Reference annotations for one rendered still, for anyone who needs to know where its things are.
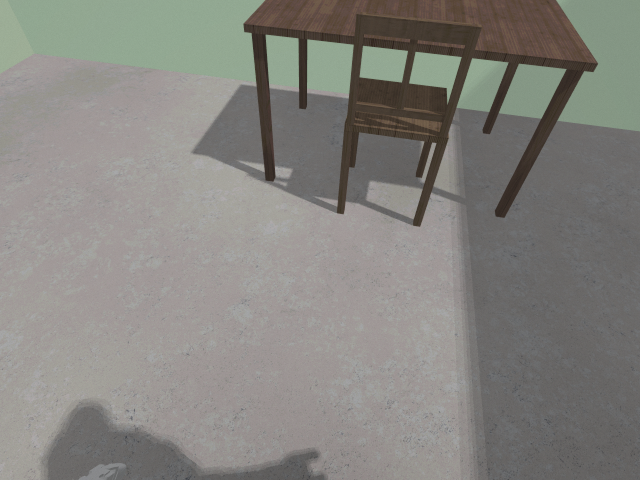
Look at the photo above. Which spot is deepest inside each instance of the chair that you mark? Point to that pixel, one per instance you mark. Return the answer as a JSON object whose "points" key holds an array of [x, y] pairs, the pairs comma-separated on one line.
{"points": [[403, 110]]}

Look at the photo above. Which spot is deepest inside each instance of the table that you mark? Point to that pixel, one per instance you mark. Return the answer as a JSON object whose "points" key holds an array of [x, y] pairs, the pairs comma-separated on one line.
{"points": [[532, 32]]}

